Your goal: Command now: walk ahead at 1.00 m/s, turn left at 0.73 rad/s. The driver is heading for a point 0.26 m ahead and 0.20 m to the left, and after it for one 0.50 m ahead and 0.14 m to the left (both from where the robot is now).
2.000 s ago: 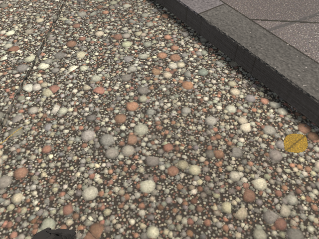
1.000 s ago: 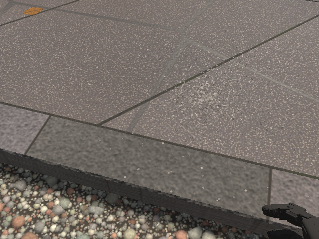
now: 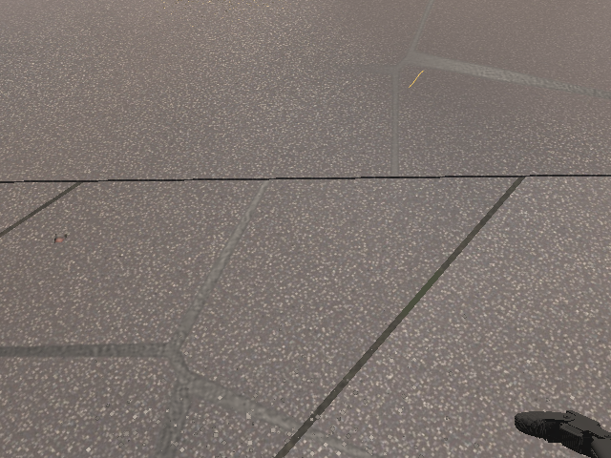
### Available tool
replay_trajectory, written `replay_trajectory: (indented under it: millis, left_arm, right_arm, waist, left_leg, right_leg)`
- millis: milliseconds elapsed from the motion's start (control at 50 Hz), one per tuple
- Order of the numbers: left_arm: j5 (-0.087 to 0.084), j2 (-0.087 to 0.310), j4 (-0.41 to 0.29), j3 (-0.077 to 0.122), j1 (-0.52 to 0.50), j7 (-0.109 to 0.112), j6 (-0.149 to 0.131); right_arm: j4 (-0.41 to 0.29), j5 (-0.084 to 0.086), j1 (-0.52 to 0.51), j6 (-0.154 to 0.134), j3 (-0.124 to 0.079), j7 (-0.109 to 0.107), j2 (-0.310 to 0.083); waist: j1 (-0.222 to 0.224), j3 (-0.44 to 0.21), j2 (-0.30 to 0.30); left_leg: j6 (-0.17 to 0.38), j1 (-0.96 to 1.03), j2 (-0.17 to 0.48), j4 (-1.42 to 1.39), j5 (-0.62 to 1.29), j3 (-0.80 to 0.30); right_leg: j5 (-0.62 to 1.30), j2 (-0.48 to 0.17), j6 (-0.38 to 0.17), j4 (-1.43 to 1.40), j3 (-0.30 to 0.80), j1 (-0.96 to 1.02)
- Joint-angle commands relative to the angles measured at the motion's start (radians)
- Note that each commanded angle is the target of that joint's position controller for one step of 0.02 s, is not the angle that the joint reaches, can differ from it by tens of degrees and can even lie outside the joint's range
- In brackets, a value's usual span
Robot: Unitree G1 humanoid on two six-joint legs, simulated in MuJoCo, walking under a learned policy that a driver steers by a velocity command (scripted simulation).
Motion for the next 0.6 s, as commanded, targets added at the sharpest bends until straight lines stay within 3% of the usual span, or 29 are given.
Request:
replay_trajectory:
  millis: [20,40,60,80,100,120,140,160,180,200,220,240,260,280,320,360,380,400,420,440,460,480,500,520,540,560,600]
  left_arm:
    - [0.013,0.178,-0.132,0.037,-0.141,0.044,0.002]
    - [0.033,0.199,-0.157,0.047,-0.191,0.058,0.026]
    - [0.033,0.228,-0.193,0.063,-0.302,0.063,0.048]
    - [0.049,0.115,-0.233,0.04,-0.441,0.04,0.05]
    - [0.069,-0.042,-0.33,-0.008,-0.354,0.027,0.037]
    - [0.059,-0.028,-0.395,-0.023,-0.243,0.007,0.021]
    - [0.061,0.045,-0.399,-0.025,-0.204,-0.007,-0.002]
    - [0.063,0.113,-0.387,-0.01,-0.277,-0.007,-0.001]
    - [0.077,0.124,-0.386,-0.009,-0.308,-0.001,0.015]
    - [0.077,0.135,-0.393,-0.01,-0.306,0.007,0.037]
    - [0.071,0.142,-0.409,-0.013,-0.346,0.012,0.055]
    - [0.061,0.115,-0.428,-0.025,-0.392,0.01,0.065]
    - [0.008,0.077,-0.473,-0.018,-0.534,0.013,0.019]
    - [0.007,0.047,-0.484,-0.027,-0.565,0.013,0.008]
    - [-0.004,0.066,-0.467,-0.001,-0.519,0.015,0.012]
    - [-0.015,0.086,-0.456,0.026,-0.455,0.021,0.022]
    - [-0.004,0.091,-0.432,0.038,-0.357,0.026,0.029]
    - [0.01,0.1,-0.396,0.039,-0.198,0.032,0.042]
    - [0.036,0.142,-0.403,0.032,-0.146,0.026,0.059]
    - [0.056,0.163,-0.393,0.036,-0.206,0.012,0.059]
    - [0.035,0.159,-0.417,0.048,-0.364,0.008,0.069]
    - [0.027,0.063,-0.434,0.025,-0.418,0.015,0.08]
    - [0.028,0.043,-0.433,0.006,-0.439,0.019,0.094]
    - [0.025,0.06,-0.413,0.006,-0.452,0.016,0.102]
    - [0.026,0.085,-0.385,0.016,-0.444,0.014,0.103]
    - [0.031,0.104,-0.36,0.025,-0.427,0.011,0.098]
    - [0.025,0.124,-0.327,0.035,-0.418,0.005,0.1]
  right_arm:
    - [0.073,-0.009,0.307,0.017,-0.05,0.0,-0.141]
    - [0.122,-0.011,0.481,0.025,-0.072,-0.002,-0.179]
    - [0.171,-0.002,0.676,0.027,-0.099,-0.009,-0.213]
    - [0.201,0.03,0.666,0.027,-0.112,-0.023,-0.209]
    - [0.183,0.0,0.532,0.016,-0.094,-0.023,-0.238]
    - [0.12,-0.008,0.46,0.012,-0.082,-0.03,-0.211]
    - [0.081,-0.028,0.391,0.008,-0.086,-0.053,-0.195]
    - [0.065,-0.035,0.322,-0.005,-0.082,-0.065,-0.17]
    - [0.062,-0.029,0.304,-0.02,-0.078,-0.069,-0.187]
    - [0.066,-0.019,0.316,-0.031,-0.077,-0.069,-0.203]
    - [0.076,-0.013,0.332,-0.04,-0.071,-0.066,-0.204]
    - [0.086,-0.016,0.332,-0.044,-0.073,-0.062,-0.218]
    - [0.037,0.047,0.268,-0.062,-0.058,-0.073,-0.12]
    - [0.051,0.057,0.269,-0.053,-0.069,-0.082,-0.158]
    - [0.081,0.051,0.346,-0.017,-0.094,-0.095,-0.219]
    - [0.074,0.055,0.326,0.005,-0.091,-0.104,-0.182]
    - [0.056,0.054,0.303,0.009,-0.085,-0.105,-0.151]
    - [0.024,0.023,0.306,0.012,-0.059,-0.104,-0.061]
    - [-0.017,-0.018,0.389,0.01,-0.033,-0.103,-0.006]
    - [-0.032,0.011,0.583,0.007,-0.037,-0.085,-0.07]
    - [-0.014,0.032,0.56,0.025,-0.046,-0.08,-0.133]
    - [-0.006,0.027,0.448,0.043,-0.058,-0.088,-0.161]
    - [-0.024,0.021,0.371,0.059,-0.065,-0.097,-0.163]
    - [-0.048,0.019,0.323,0.067,-0.06,-0.1,-0.142]
    - [-0.067,0.011,0.293,0.062,-0.046,-0.096,-0.105]
    - [-0.075,0.005,0.282,0.051,-0.032,-0.092,-0.067]
    - [-0.071,-0.004,0.272,0.028,-0.014,-0.087,-0.032]
  waist:
    - [-0.207,-0.093,-0.149]
    - [-0.297,-0.131,-0.161]
    - [-0.424,-0.142,-0.083]
    - [-0.425,-0.029,0.153]
    - [-0.185,0.041,0.18]
    - [-0.111,-0.172,0.088]
    - [-0.066,-0.116,0.018]
    - [-0.044,0.0,-0.114]
    - [-0.019,0.057,-0.15]
    - [0.003,0.091,-0.182]
    - [0.001,0.123,-0.207]
    - [-0.009,0.126,-0.188]
    - [-0.042,0.106,-0.144]
    - [-0.061,0.051,-0.097]
    - [-0.08,-0.081,-0.03]
    - [-0.028,-0.131,0.015]
    - [0.027,-0.191,0.027]
    - [0.075,-0.317,-0.019]
    - [0.031,-0.422,-0.192]
    - [-0.085,-0.539,-0.349]
    - [-0.111,-0.449,-0.298]
    - [-0.073,-0.304,-0.173]
    - [-0.075,-0.216,-0.097]
    - [-0.086,-0.125,-0.08]
    - [-0.094,-0.08,-0.076]
    - [-0.096,-0.09,-0.085]
    - [-0.094,-0.162,-0.104]
  left_leg:
    - [0.027,0.565,-0.094,-0.102,0.003,0.079]
    - [0.072,0.714,-0.091,-0.116,-0.078,0.033]
    - [0.179,0.863,-0.008,-0.245,-0.076,-0.097]
    - [0.222,0.938,0.03,-0.355,-0.088,-0.164]
    - [0.26,0.932,0.066,-0.098,0.191,-0.365]
    - [0.392,1.051,0.165,-0.248,-0.084,-0.725]
    - [0.399,0.945,0.262,-0.509,-0.425,-0.955]
    - [0.358,0.796,0.25,-0.558,-0.383,-0.93]
    - [0.336,0.683,0.214,-0.531,-0.148,-0.848]
    - [0.317,0.581,0.194,-0.517,0.059,-0.769]
    - [0.286,0.462,0.152,-0.52,0.203,-0.684]
    - [0.253,0.377,0.096,-0.508,0.347,-0.601]
    - [0.2,0.315,0.014,-0.488,0.169,-0.609]
    - [0.142,0.307,-0.041,-0.456,0.116,-0.558]
    - [0.049,0.364,-0.076,-0.372,0.046,-0.565]
    - [-0.037,0.354,-0.124,-0.196,-0.024,-0.546]
    - [-0.094,0.323,-0.166,-0.031,-0.074,-0.493]
    - [-0.134,0.202,-0.195,0.241,-0.569,-0.412]
    - [-0.152,0.138,-0.202,0.485,-0.966,-0.347]
    - [-0.171,0.126,-0.107,0.717,-0.927,-0.416]
    - [-0.196,0.03,-0.027,0.814,-0.799,-0.326]
    - [-0.203,0.004,0.009,0.771,-0.703,-0.269]
    - [-0.207,0.047,0.017,0.744,-0.642,-0.25]
    - [-0.203,0.089,0.022,0.654,-0.636,-0.243]
    - [-0.191,0.143,0.027,0.545,-0.633,-0.229]
    - [-0.181,0.201,0.024,0.433,-0.632,-0.202]
    - [-0.166,0.316,0.023,0.239,-0.587,-0.18]
  right_leg:
    - [1.341,-0.207,0.081,0.231,-0.012,-0.137]
    - [1.413,-0.228,0.077,0.476,0.006,-0.182]
    - [1.133,-0.166,0.064,0.965,0.012,-0.324]
    - [0.033,0.026,0.034,1.4,0.027,-0.637]
    - [-0.191,0.02,0.041,1.629,0.168,-0.97]
    - [-0.16,-0.004,0.049,1.571,0.332,-1.058]
    - [-0.104,-0.048,0.038,1.433,0.383,-1.091]
    - [-0.075,-0.091,0.053,1.312,0.388,-1.062]
    - [-0.103,-0.097,0.076,1.228,0.373,-1.008]
    - [-0.124,-0.117,0.102,1.108,0.352,-0.943]
    - [-0.121,-0.132,0.121,0.966,0.319,-0.855]
    - [-0.069,-0.121,0.128,0.824,0.277,-0.759]
    - [-0.012,-0.068,0.134,0.636,0.322,-0.701]
    - [0.128,-0.015,0.125,0.467,0.296,-0.598]
    - [0.346,0.083,0.128,0.304,0.269,-0.406]
    - [0.52,0.072,0.111,0.185,0.293,-0.235]
    - [0.629,0.017,0.088,0.158,0.316,-0.09]
    - [0.794,-0.201,0.002,0.253,0.476,0.142]
    - [1.295,-0.424,-0.089,0.353,0.728,0.219]
    - [1.148,-0.615,-0.264,0.317,0.983,0.207]
    - [0.667,-0.569,-0.33,0.242,0.992,0.11]
    - [0.411,-0.447,-0.269,0.188,0.822,-0.052]
    - [0.342,-0.369,-0.221,0.159,0.725,-0.209]
    - [0.404,-0.315,-0.201,0.137,0.636,-0.347]
    - [0.482,-0.28,-0.186,0.121,0.56,-0.438]
    - [0.606,-0.256,-0.183,0.117,0.502,-0.472]
    - [0.764,-0.253,-0.201,0.122,0.445,-0.464]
